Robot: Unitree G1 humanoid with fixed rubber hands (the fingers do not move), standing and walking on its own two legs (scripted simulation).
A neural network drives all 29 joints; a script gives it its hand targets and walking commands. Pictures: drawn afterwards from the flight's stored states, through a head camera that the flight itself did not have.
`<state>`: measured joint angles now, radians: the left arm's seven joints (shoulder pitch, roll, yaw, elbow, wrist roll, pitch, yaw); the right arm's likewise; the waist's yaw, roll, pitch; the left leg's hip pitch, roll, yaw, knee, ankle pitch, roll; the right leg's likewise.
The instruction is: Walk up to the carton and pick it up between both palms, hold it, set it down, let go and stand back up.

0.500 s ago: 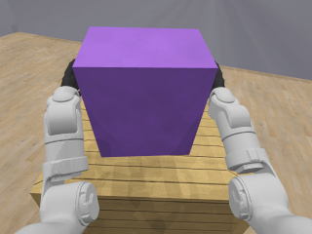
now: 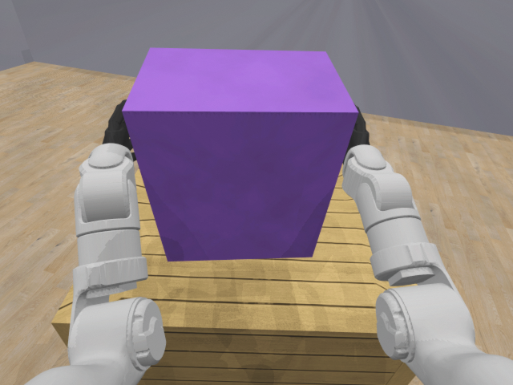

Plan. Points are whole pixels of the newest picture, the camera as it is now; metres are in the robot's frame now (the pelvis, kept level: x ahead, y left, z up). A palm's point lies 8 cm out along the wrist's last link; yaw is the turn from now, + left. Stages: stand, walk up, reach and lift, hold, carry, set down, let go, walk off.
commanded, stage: hold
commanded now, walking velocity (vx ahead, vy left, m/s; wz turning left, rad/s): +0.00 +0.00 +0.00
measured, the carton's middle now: (240, 164) +0.38 +0.00 +0.21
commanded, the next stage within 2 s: none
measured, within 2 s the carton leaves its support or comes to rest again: neither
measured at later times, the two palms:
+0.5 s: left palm (122, 151) +0.36 +0.17 +0.25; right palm (355, 150) +0.36 -0.17 +0.25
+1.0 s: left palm (122, 150) +0.36 +0.17 +0.25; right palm (357, 149) +0.35 -0.17 +0.25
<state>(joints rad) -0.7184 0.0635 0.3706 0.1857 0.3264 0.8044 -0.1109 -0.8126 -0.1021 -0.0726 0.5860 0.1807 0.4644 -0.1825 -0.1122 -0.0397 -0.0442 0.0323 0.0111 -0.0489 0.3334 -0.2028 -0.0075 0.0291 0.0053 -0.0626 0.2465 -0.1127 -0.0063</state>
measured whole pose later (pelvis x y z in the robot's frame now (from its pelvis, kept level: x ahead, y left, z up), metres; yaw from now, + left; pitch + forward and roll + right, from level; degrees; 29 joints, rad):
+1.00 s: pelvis +0.00 +0.00 +0.00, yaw +0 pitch -9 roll -1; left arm -0.74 0.07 0.36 0.20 0.33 0.80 -0.10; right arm -0.83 -0.11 -0.08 0.60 0.18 0.46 -0.18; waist -0.12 -0.05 -0.05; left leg 0.01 0.01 -0.04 0.34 -0.20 -0.01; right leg 0.01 0.00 -0.06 0.27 -0.12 -0.01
